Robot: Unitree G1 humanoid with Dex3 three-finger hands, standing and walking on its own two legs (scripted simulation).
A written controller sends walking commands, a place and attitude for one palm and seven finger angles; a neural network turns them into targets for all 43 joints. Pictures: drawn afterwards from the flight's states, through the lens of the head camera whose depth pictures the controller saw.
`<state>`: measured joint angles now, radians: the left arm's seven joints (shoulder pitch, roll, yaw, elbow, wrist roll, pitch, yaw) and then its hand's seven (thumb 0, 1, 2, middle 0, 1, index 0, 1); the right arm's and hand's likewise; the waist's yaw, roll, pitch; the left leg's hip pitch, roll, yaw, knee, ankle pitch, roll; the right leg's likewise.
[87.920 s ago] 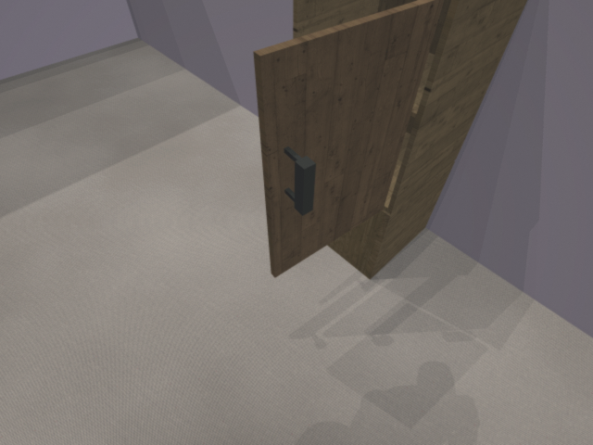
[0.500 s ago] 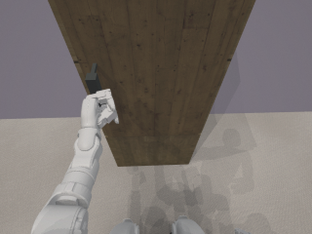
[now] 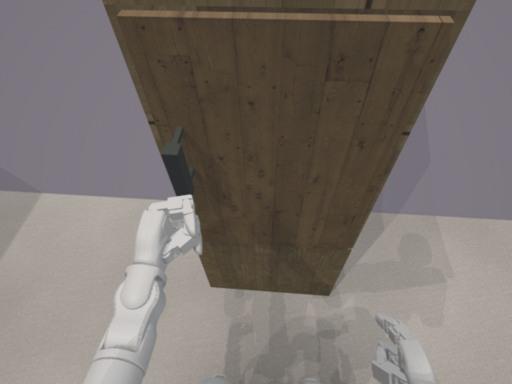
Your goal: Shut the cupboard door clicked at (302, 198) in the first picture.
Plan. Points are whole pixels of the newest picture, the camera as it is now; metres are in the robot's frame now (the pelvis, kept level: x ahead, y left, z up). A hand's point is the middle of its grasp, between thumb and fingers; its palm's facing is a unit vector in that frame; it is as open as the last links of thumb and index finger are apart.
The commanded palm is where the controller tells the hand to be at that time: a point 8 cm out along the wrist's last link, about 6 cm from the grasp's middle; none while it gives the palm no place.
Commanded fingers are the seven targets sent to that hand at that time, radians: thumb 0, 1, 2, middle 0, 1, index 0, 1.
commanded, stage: draw the hand back to the body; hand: left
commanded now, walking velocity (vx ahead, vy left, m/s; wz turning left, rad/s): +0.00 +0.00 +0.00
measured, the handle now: (182, 163) +0.47 +0.17 +0.06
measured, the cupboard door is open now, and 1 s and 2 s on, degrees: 0 0 0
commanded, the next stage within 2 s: step back with the hand held close in 1.50 s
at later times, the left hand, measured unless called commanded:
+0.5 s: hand (120, 258) +0.25 +0.18 +0.13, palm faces +0.07 -0.98 -0.16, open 3.1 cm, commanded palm +0.22 +0.24 +0.14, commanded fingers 0.00 0.90 0.90 -1.02 -1.20 -1.02 -1.20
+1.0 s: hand out of the picture +0.21 +0.27 +0.19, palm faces +0.38 -0.85 -0.37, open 5.2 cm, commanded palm +0.16 +0.32 +0.21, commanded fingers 0.00 0.90 0.90 -0.34 -0.45 -0.34 -0.45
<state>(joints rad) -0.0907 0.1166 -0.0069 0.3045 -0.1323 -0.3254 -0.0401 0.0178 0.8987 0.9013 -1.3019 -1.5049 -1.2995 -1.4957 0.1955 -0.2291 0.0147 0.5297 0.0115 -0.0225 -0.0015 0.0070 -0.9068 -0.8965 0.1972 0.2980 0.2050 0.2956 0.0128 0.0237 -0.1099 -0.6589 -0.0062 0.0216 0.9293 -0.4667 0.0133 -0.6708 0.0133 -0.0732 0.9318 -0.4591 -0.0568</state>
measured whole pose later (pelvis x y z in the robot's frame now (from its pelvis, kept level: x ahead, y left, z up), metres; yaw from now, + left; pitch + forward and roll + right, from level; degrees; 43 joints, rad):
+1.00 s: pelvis +0.01 +0.03 +0.05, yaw -1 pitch -4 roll -1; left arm 0.42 0.32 0.24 -0.34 -0.06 -0.03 0.10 0.02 0.89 0.90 -0.61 -0.74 -0.60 -0.73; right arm 0.21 -0.22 0.06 0.61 0.01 -0.08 -0.06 0.01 -0.90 -0.90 0.20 0.30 0.21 0.30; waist 0.07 0.07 0.00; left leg -0.09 -0.04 0.04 0.43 -0.26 0.05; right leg -0.10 0.00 -0.04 0.42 -0.24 -0.01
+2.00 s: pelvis -0.01 +0.04 +0.05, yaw -2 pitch +1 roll +0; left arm 0.55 0.42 0.40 -0.43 -0.06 -0.13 0.13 0.01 0.89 0.90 -0.21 -0.31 -0.21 -0.30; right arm 0.20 -0.25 -0.02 0.56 0.02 0.02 -0.09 0.01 -0.91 -0.90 0.20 0.30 0.21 0.30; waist 0.00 0.04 -0.02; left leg -0.26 -0.03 0.07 0.51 -0.26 0.06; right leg -0.28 0.00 -0.02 0.50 -0.23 0.00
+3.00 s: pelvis -0.14 +0.03 +0.04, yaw -3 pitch +4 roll -4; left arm 0.52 0.45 0.43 -0.60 -0.05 -0.24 0.12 0.02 0.89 0.90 -0.21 -0.31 -0.21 -0.30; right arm 0.07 -0.15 0.02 0.62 -0.02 -0.10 -0.04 0.01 -0.90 -0.90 0.20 0.30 0.21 0.30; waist 0.00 -0.02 0.02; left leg -0.53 0.06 0.04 0.49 -0.03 0.04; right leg -0.25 0.11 0.03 0.51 -0.32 -0.01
